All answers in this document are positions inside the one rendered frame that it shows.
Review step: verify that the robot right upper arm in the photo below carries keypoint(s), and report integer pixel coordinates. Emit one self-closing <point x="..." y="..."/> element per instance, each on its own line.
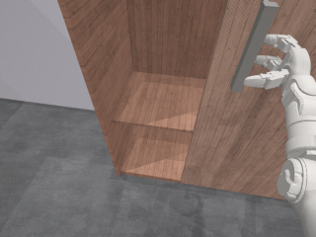
<point x="297" y="184"/>

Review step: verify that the right robot hand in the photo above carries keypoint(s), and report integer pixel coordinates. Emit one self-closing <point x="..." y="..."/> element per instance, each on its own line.
<point x="296" y="61"/>

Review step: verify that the handle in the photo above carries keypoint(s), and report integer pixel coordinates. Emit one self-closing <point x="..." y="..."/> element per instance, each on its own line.
<point x="262" y="24"/>

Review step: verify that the robot right forearm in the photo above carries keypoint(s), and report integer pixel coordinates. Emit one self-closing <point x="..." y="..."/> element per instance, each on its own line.
<point x="299" y="100"/>

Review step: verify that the wardrobe door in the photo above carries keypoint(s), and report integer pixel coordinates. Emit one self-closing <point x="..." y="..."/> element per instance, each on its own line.
<point x="238" y="141"/>

